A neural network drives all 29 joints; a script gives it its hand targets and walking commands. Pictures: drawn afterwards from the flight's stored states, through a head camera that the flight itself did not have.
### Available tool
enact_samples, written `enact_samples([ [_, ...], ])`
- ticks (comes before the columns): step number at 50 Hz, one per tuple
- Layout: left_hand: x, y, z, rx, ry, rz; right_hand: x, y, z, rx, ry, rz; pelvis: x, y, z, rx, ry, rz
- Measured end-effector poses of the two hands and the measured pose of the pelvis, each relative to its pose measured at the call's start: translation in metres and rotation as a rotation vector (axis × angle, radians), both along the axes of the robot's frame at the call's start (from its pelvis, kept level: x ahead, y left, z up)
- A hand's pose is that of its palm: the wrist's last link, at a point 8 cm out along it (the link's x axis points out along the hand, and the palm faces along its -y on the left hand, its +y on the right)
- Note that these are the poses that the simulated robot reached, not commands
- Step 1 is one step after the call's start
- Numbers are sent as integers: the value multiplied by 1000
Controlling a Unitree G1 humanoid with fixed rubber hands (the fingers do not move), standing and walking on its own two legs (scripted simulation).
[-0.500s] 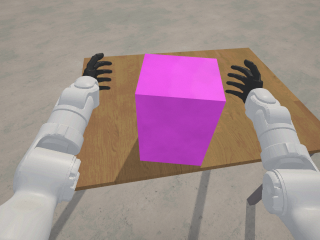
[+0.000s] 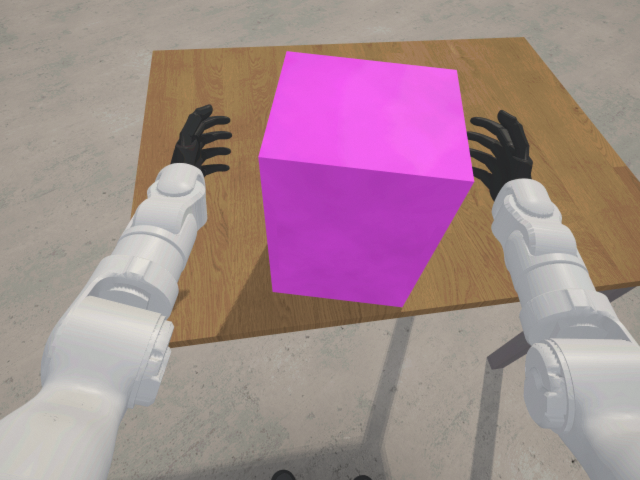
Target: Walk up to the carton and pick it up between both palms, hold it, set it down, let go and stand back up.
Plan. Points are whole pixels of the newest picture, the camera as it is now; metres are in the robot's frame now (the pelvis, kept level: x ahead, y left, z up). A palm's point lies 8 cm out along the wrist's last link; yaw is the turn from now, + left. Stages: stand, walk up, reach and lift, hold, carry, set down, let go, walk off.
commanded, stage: reach and lift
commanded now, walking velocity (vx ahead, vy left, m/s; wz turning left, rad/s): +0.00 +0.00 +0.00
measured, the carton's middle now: (352, 196) +0.45 -0.08 +0.06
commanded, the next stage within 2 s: none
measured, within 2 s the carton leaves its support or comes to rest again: neither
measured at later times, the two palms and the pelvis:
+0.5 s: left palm (225, 164) +0.49 +0.08 +0.09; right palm (477, 183) +0.44 -0.24 +0.09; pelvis +0.01 -0.01 +0.00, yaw -1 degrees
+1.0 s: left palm (240, 166) +0.49 +0.06 +0.09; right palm (470, 182) +0.44 -0.23 +0.09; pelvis +0.01 -0.01 +0.00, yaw -1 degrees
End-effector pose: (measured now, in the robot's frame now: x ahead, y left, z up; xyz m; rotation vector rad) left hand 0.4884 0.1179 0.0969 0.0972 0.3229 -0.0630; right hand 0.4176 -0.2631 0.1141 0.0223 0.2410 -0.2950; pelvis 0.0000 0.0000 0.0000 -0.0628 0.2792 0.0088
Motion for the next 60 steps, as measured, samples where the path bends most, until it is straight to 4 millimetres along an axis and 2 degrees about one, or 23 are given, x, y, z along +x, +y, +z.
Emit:
enact_samples([
  [7,6,-7,-3,-6,-36,-6,10,1,-13,14,-1,15,3,-6,-1,2,39,-5],
  [17,9,-22,0,-8,-54,-46,17,6,-20,36,1,2,7,-13,-1,5,54,-10],
  [26,5,-44,-2,14,-74,-118,18,24,-26,11,17,17,6,-14,-1,5,54,-10],
  [40,4,-39,-8,1,-64,-80,20,31,-27,-23,39,-1,7,-14,-1,5,57,-11],
  [49,2,-61,-4,16,-86,-124,21,31,-26,-50,30,2,8,-14,-1,5,58,-11],
  [60,1,-61,-6,15,-94,-101,18,36,-28,-53,2,-42,9,-14,0,5,50,-11],
])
